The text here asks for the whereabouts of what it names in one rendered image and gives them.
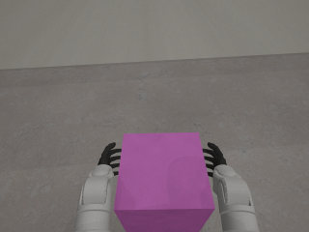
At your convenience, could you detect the robot right forearm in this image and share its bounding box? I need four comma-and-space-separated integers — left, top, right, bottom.
212, 164, 260, 232

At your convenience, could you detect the carton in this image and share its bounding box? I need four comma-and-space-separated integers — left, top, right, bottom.
114, 132, 215, 232

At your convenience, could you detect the robot left forearm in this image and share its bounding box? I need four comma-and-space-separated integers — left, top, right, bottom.
73, 164, 115, 232

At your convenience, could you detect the robot right hand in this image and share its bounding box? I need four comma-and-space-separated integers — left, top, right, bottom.
202, 142, 227, 177

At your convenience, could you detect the robot left hand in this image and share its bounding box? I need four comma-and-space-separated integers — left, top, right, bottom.
98, 142, 122, 176

